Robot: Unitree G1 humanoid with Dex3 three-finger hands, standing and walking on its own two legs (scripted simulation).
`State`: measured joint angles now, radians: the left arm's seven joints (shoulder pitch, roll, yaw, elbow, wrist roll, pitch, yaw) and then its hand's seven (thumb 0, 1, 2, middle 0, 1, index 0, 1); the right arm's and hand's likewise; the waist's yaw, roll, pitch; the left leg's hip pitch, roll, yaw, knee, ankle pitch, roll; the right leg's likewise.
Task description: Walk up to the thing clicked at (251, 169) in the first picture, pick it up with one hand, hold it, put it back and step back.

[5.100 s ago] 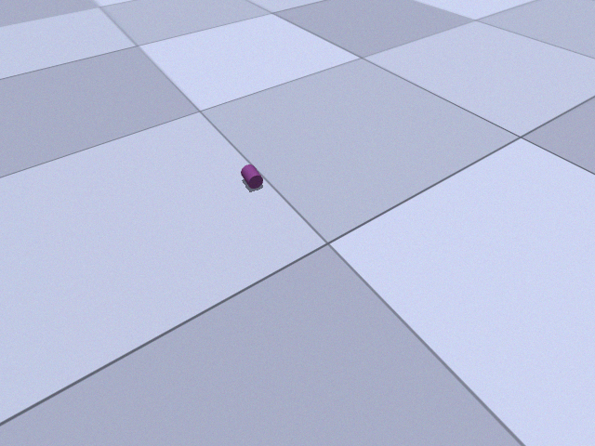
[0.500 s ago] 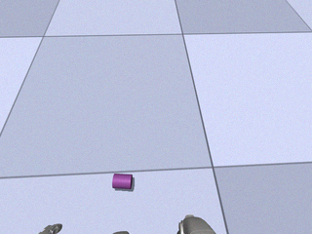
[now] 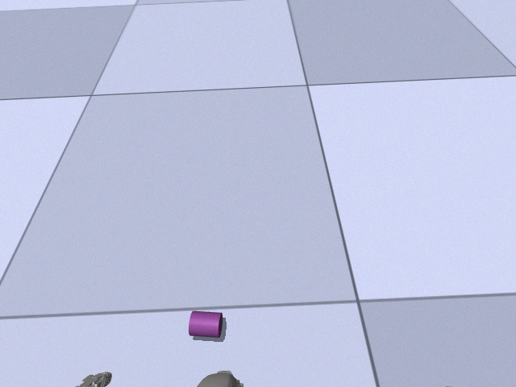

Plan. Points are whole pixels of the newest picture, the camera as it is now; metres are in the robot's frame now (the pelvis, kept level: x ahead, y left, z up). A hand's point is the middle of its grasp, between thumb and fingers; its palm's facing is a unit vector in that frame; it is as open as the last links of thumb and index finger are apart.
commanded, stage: walk up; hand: left
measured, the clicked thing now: (206, 324) +0.41 +0.24 -0.70
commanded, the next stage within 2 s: none
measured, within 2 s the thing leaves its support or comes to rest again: neither
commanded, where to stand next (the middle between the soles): +0.04 +0.00 m, yaw +4 degrees
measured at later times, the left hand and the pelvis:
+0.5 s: hand out of the picture +0.07 +0.27 -0.13, palm faces +0.03 -0.94 -0.34, open 7.4 cm; pelvis -0.01 +0.01 +0.03, yaw +2 degrees
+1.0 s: hand out of the picture +0.08 +0.27 -0.12, palm faces +0.01 -0.94 -0.34, open 7.4 cm; pelvis +0.01 +0.02 +0.03, yaw +2 degrees
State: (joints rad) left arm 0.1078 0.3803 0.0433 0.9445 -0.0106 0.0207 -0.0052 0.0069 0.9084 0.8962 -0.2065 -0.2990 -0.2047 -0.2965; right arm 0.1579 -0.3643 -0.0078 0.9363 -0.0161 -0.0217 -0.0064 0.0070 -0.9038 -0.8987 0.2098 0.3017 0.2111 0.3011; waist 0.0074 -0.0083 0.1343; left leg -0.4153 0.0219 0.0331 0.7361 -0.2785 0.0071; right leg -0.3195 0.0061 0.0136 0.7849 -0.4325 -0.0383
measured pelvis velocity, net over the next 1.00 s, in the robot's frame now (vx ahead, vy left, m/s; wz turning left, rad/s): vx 0.01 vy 0.02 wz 0.03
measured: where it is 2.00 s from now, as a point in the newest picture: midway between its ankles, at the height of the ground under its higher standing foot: outside the picture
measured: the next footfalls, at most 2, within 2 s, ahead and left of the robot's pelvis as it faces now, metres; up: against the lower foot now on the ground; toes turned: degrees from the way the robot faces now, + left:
none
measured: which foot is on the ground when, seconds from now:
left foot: down 0.00-1.00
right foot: down 0.00-1.00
